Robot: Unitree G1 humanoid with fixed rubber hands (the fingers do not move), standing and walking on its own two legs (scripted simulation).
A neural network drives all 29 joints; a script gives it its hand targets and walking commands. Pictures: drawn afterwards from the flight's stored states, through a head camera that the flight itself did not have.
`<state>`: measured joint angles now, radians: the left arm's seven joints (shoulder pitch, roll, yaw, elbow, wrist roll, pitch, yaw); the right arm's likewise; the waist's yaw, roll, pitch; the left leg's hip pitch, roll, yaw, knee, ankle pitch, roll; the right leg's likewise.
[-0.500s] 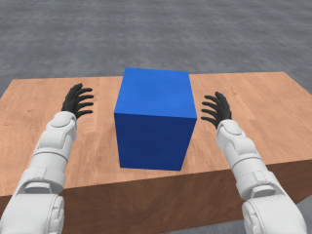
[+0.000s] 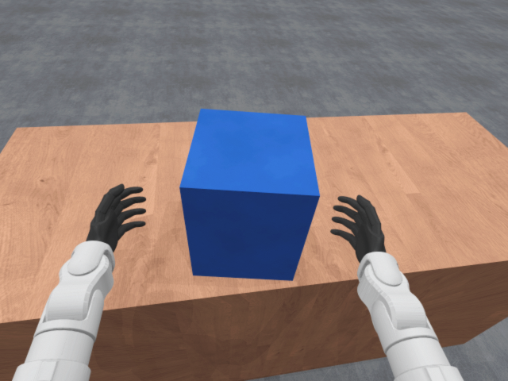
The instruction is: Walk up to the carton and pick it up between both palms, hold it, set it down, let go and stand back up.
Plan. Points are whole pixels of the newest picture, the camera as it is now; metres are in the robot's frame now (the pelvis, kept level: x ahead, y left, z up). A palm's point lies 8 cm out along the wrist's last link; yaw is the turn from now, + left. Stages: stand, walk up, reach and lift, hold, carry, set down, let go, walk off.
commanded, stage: set down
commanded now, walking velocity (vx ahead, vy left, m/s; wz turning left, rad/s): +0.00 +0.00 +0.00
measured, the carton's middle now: (248, 197) +0.46 +0.03 +0.03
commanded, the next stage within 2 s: let go in 1.42 s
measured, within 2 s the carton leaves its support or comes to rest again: neither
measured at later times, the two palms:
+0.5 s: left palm (91, 316) +0.23 +0.25 +0.00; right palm (369, 316) +0.25 -0.17 +0.01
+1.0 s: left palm (100, 329) +0.22 +0.24 -0.02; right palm (383, 355) +0.21 -0.20 -0.04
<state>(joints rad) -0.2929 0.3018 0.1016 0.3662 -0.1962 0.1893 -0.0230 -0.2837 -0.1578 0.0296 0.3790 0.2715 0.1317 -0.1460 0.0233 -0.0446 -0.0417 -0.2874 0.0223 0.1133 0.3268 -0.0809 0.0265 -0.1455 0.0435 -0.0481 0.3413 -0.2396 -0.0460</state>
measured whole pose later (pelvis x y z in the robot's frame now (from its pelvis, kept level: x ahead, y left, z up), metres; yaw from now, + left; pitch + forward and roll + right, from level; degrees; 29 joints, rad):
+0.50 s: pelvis +0.01 +0.01 +0.00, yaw +0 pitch +1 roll +0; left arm 0.13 0.30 0.00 0.32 -0.21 -0.15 -0.03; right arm 0.13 -0.13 0.05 0.30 0.19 -0.11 -0.08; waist 0.05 -0.04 -0.01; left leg -0.25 0.01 0.12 0.33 -0.11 0.03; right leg -0.10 0.03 -0.04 0.32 -0.25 -0.04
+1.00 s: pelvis +0.02 +0.00 +0.00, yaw +0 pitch +0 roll +1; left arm 0.14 0.27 0.04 0.42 -0.10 -0.02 -0.07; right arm 0.21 -0.16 0.06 0.49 0.12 -0.12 -0.04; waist 0.04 -0.03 -0.04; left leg -0.20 0.01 0.11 0.32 -0.12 0.02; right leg -0.05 0.04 -0.04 0.30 -0.26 -0.05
